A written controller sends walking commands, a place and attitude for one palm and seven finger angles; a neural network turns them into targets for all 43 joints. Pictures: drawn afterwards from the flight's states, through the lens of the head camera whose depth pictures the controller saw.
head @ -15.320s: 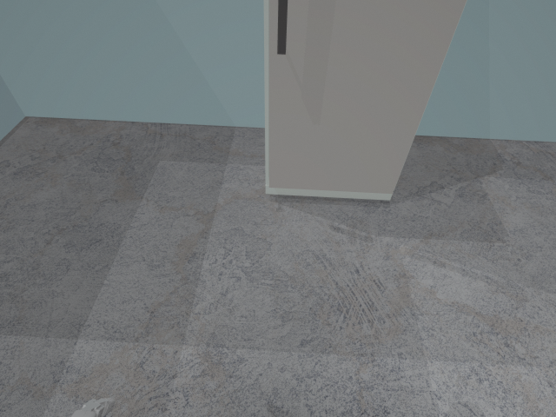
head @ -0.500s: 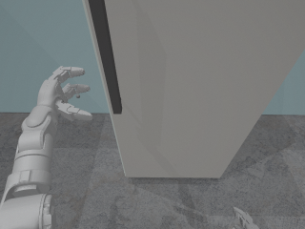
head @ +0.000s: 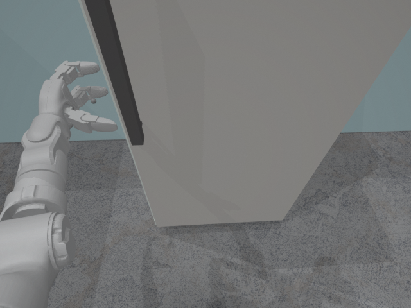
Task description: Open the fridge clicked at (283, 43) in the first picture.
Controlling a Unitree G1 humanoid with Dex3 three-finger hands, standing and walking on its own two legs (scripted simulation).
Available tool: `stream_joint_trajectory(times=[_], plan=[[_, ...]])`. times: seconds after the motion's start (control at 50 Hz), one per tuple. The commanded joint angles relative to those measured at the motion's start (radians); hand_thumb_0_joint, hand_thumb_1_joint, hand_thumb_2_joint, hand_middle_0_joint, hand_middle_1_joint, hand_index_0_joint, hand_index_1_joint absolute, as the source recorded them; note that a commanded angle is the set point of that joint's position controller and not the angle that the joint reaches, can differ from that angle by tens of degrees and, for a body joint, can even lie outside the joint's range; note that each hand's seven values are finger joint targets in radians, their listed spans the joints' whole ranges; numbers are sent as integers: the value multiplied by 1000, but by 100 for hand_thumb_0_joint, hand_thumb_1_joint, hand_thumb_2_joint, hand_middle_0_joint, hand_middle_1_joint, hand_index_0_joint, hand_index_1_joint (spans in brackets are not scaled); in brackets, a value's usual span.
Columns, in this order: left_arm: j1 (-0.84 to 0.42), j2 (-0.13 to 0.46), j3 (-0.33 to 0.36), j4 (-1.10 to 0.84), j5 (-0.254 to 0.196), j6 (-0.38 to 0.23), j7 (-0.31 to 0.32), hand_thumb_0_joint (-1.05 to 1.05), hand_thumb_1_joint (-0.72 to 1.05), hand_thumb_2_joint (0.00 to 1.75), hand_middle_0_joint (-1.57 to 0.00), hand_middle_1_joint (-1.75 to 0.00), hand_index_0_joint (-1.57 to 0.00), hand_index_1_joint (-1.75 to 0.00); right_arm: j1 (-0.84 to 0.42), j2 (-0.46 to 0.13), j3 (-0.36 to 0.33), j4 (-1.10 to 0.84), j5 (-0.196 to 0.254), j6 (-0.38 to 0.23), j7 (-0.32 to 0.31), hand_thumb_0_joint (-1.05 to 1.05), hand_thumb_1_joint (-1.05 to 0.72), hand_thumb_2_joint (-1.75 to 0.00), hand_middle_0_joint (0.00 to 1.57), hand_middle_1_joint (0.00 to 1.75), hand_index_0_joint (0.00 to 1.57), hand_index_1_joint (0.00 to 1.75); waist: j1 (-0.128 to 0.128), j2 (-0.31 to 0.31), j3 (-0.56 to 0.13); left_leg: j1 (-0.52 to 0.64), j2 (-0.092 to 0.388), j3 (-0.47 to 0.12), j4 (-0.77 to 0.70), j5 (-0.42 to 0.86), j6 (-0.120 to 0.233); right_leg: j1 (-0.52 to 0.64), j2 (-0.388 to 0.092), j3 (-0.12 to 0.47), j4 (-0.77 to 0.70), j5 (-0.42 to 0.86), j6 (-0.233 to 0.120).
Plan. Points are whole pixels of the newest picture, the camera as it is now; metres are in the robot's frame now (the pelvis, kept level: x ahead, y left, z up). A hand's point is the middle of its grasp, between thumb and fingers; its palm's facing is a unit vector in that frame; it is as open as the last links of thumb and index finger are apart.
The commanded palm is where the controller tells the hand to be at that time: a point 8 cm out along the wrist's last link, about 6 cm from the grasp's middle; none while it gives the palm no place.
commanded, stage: move the hooked fingers beside the handle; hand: left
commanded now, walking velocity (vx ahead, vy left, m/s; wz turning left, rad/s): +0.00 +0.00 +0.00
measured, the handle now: (112, 36) +0.51 +0.16 +0.26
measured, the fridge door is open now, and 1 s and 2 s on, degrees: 0 0 0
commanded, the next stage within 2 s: feel for the door with the fingertips in 0.84 s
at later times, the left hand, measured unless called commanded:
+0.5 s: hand (91, 102) +0.47 +0.22 +0.15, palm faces +0.06 -1.00 +0.02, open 14.0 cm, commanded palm +0.44 +0.27 +0.16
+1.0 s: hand (94, 96) +0.48 +0.21 +0.16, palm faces +0.04 -1.00 +0.01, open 14.0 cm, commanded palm +0.44 +0.26 +0.16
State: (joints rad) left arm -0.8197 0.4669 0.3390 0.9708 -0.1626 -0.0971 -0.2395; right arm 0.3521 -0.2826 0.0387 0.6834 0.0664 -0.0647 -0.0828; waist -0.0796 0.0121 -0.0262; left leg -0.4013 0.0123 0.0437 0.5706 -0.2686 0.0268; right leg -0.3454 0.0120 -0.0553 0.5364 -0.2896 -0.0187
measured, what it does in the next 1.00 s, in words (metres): stands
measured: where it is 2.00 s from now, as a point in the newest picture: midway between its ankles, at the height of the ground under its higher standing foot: outside the picture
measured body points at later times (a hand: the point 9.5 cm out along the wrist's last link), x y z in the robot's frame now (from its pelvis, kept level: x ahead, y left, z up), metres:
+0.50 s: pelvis +0.01 +0.00 +0.00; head +0.05 +0.01 +0.45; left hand +0.46 +0.27 +0.15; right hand +0.07 -0.26 -0.11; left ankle +0.01 +0.10 -0.73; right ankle -0.01 -0.11 -0.73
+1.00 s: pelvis +0.00 +0.01 -0.01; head +0.05 +0.02 +0.44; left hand +0.47 +0.27 +0.16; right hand +0.04 -0.26 -0.12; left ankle +0.01 +0.10 -0.73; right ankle -0.01 -0.11 -0.73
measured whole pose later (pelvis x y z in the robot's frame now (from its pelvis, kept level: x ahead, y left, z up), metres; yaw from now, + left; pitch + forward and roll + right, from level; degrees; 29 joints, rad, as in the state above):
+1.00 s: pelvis +0.00 +0.01 -0.01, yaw +0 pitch +8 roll -2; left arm -0.88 0.48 0.33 1.03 -0.15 -0.16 -0.23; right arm 0.38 -0.27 0.04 0.68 0.06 -0.04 -0.07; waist -0.10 0.01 -0.05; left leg -0.49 0.01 0.04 0.64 -0.30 0.04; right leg -0.42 0.01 -0.05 0.58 -0.31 0.00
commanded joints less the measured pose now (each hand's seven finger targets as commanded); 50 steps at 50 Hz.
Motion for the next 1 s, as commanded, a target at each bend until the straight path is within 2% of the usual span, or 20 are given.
stream_joint_trajectory(times=[0.0,0.02,0.08,0.1,0.14,0.18,0.2,0.28,0.32,0.38,0.46,0.48,0.5,0.58,0.6,0.66,0.88,0.92,0.96,0.98], plan=[[-564,313,53,-139,0,-101,-5,0,-50,30,-30,-120,-30,-120,60,-155,-57,-83,-5,-32,-12,0,-90,-90,20,30,20,30,-19,32,-332,185,-7,-58,-25,216,23,18,3,47,-48,285,3],[-581,291,32,-123,7,-99,-9,0,-50,30,-30,-120,-30,-120,66,-154,-58,-80,-6,-31,-11,0,-90,-90,20,30,20,30,-26,63,-337,191,-9,-55,-19,218,22,4,3,50,-47,287,4],[-515,292,46,-127,9,-110,-20,0,-50,30,-30,-120,-30,-120,84,-155,-64,-92,-10,-25,-3,0,-90,-90,20,30,20,30,0,100,-410,237,-4,-61,-3,308,15,11,7,40,-24,337,-4],[-502,255,23,-135,1,-110,-26,0,-50,30,-30,-120,-30,-120,84,-152,-64,-95,-11,-23,1,0,-90,-90,20,30,20,30,0,112,-412,253,-2,-63,0,333,11,2,11,35,-21,349,-6],[-466,234,22,-147,-15,-109,-34,0,-50,30,-30,-120,-30,-120,88,-154,-69,-102,-12,-19,6,0,-90,-90,20,30,20,30,5,83,-416,257,2,-61,3,346,11,0,16,31,-20,354,-4],[-430,296,85,-177,-28,-108,-31,0,-50,30,-30,-120,-30,-120,90,-161,-74,-114,-13,-12,6,0,-90,-90,20,30,20,30,22,3,-437,226,4,-55,1,367,19,56,19,33,-14,401,1],[-402,270,69,-181,-33,-98,-31,0,-50,30,-30,-120,-30,-120,84,-157,-73,-123,-10,-9,8,0,-90,-90,20,30,20,30,23,0,-421,214,0,-48,-2,358,22,63,20,34,-16,405,2],[-440,271,61,-252,-21,-94,-18,0,-50,30,-30,-120,-30,-120,79,-154,-74,-127,-7,-1,8,0,-90,-90,20,30,20,30,9,25,-373,216,3,-48,-3,346,25,26,20,33,-21,385,4],[-425,266,61,-268,-17,-90,-9,0,-50,30,-30,-120,-30,-120,72,-148,-73,-128,-6,1,9,0,-90,-90,20,30,20,30,14,73,-360,229,4,-49,-5,336,21,8,20,35,-25,360,0],[-469,313,93,-275,-13,-97,2,0,-50,30,-30,-120,-30,-120,70,-150,-71,-121,-7,1,3,0,-90,-90,20,30,20,30,8,54,-362,221,4,-56,-4,302,22,12,20,36,-27,336,-1],[-510,270,46,-239,-11,-99,-2,0,-50,30,-30,-120,-30,-120,70,-147,-65,-118,-7,-3,-3,0,-90,-90,20,30,20,30,-15,44,-359,225,3,-60,-2,271,22,-5,16,32,-30,302,0],[-539,275,42,-244,-4,-103,-3,0,-50,30,-30,-120,-30,-120,63,-148,-63,-114,-6,-6,-3,0,-90,-90,20,30,20,30,-15,84,-370,243,4,-68,-3,280,17,-23,16,33,-26,301,-2],[-541,223,2,-234,-6,-102,-8,0,-50,30,-30,-120,-30,-120,59,-143,-63,-113,-5,-9,-2,0,-90,-90,20,30,20,30,-23,100,-370,267,4,-72,1,284,14,-46,17,31,-27,292,-3],[-505,228,17,-175,-21,-92,-18,0,-50,30,-30,-120,-30,-120,66,-151,-61,-109,-7,-10,1,0,-90,-90,20,30,20,30,-15,49,-376,253,6,-79,8,303,12,-40,17,26,-21,306,-4],[-492,194,-5,-148,-25,-81,-23,0,-50,30,-30,-120,-30,-120,63,-148,-62,-113,-6,-10,2,0,-90,-90,20,30,20,30,-17,40,-358,235,4,-73,6,288,13,-42,16,24,-22,302,-2],[-483,231,20,-104,-20,-72,-16,0,-50,30,-30,-120,-30,-120,70,-153,-60,-119,-9,-2,1,0,-90,-90,20,30,20,30,-10,3,-318,180,1,-71,3,260,16,-31,11,23,-21,289,-3],[-617,274,37,-216,-1,-159,10,0,-50,30,-30,-120,-30,-120,76,-156,-62,-103,-14,-10,3,0,-90,-90,20,30,20,30,-21,119,-433,280,12,-97,21,296,3,-76,22,26,-2,260,-6],[-582,254,26,-174,-2,-141,4,0,-50,30,-30,-120,-30,-120,82,-156,-63,-97,-13,-10,2,0,-90,-90,20,30,20,30,-20,107,-414,270,12,-100,17,290,1,-84,23,22,-6,252,-7],[-569,186,-19,-153,-12,-120,-1,0,-50,30,-30,-120,-30,-120,88,-152,-64,-98,-14,-11,4,0,-90,-90,20,30,20,30,-27,102,-389,263,12,-98,16,308,2,-85,21,12,-7,258,-9],[-544,186,-15,-156,-11,-109,-2,0,-50,30,-30,-120,-30,-120,87,-155,-66,-97,-13,-12,7,0,-90,-90,20,30,20,30,-16,102,-394,271,14,-101,15,311,-1,-97,24,12,-7,254,-8]])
